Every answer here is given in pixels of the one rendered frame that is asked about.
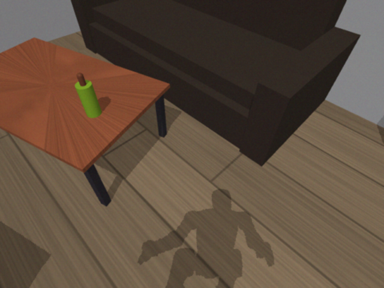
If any sofa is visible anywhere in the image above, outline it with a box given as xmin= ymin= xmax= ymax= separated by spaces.
xmin=71 ymin=0 xmax=361 ymax=166

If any bottle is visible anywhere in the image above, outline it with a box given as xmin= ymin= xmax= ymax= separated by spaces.
xmin=75 ymin=73 xmax=101 ymax=118

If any coffee table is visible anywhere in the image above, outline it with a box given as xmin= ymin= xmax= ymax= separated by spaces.
xmin=0 ymin=38 xmax=170 ymax=206

